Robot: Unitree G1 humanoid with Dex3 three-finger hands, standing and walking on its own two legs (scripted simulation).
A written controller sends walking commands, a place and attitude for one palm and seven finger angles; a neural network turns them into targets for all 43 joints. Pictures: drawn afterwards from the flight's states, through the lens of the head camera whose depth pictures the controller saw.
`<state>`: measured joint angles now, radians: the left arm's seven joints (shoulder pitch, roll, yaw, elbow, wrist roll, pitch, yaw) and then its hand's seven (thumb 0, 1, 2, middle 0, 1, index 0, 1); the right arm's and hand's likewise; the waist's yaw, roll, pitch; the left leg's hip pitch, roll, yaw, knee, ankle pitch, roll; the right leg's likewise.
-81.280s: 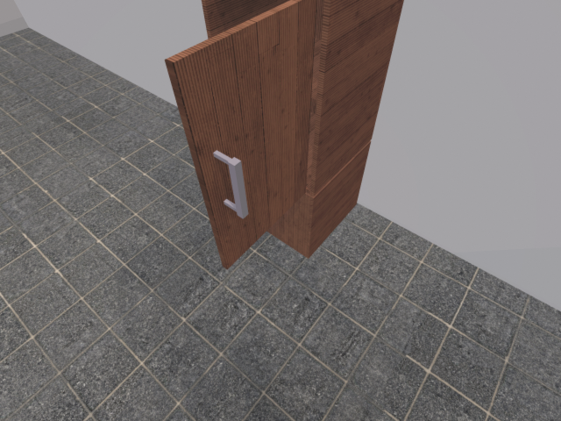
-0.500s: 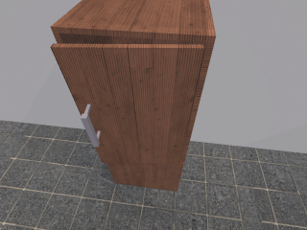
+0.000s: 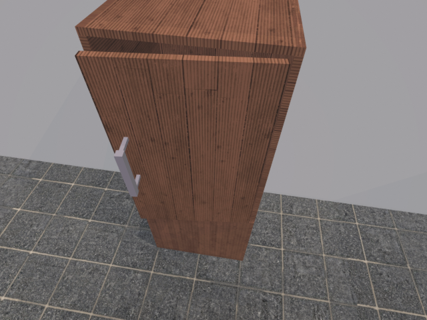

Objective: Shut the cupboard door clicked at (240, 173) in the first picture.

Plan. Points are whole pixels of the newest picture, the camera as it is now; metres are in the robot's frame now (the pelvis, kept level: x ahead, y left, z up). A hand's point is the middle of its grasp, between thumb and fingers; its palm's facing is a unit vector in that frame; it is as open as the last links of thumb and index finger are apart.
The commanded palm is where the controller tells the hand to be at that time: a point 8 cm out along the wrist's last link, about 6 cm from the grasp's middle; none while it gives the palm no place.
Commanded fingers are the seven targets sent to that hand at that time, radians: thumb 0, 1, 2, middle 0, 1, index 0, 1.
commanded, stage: look again from close up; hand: left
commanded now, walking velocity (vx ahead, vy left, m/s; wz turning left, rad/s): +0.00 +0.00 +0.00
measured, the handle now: (129, 168) +0.45 +0.24 -0.03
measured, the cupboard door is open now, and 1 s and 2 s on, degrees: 7 7 7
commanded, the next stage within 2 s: raise the hand and make a fist in 0.56 s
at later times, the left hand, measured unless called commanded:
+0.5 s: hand out of the picture -0.04 +0.21 -0.17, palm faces +0.03 -0.98 -0.21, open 7.4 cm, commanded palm none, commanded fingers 0.00 0.90 0.90 -0.20 -0.30 -0.20 -0.30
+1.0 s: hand (123, 290) +0.18 +0.18 -0.03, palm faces +0.02 -1.00 +0.04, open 6.5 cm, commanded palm +0.10 +0.25 -0.06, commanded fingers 0.00 0.90 0.90 -0.51 -0.64 -0.51 -0.64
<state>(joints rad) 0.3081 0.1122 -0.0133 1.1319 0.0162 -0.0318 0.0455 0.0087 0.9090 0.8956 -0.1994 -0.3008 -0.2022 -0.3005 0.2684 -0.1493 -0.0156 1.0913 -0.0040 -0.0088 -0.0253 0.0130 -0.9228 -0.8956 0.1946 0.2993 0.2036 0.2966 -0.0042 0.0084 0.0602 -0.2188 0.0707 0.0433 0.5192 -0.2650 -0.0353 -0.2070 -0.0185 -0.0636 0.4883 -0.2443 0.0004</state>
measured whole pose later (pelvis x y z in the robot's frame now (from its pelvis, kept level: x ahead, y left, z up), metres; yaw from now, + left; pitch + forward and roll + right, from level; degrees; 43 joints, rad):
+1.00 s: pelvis -0.02 +0.01 -0.06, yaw +2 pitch +8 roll +1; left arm 0.38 0.16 0.11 0.19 -0.23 -0.57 -0.26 0.01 0.92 0.90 -0.34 -0.46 -0.34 -0.46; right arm 0.19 -0.24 -0.08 0.61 0.01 -0.32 0.01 0.01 -0.91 -0.90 0.20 0.30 0.20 0.30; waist -0.03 -0.06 -0.12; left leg -0.69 0.03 0.03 0.97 -0.42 -0.01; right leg -0.70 -0.06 -0.03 0.99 -0.44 0.01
